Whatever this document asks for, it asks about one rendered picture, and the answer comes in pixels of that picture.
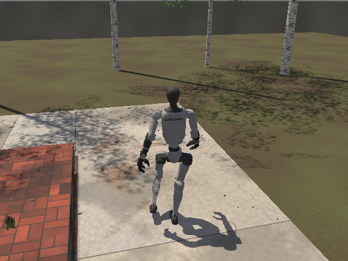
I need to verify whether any left robot hand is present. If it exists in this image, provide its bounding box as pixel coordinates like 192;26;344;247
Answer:
137;157;150;173

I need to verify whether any robot left forearm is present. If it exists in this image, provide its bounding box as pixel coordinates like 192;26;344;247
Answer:
139;133;152;159

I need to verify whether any humanoid robot head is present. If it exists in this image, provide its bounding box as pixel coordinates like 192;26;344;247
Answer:
164;86;183;113

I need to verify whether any robot right forearm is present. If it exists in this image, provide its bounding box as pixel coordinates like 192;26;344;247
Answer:
192;130;200;144

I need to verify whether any right robot hand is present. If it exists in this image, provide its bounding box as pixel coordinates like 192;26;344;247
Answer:
187;141;199;150

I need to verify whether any robot right shin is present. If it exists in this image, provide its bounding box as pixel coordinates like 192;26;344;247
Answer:
172;182;184;217

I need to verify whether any robot left upper arm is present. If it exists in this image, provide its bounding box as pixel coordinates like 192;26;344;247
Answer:
147;110;162;141

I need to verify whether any robot right upper arm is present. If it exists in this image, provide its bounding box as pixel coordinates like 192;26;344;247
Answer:
185;109;199;138

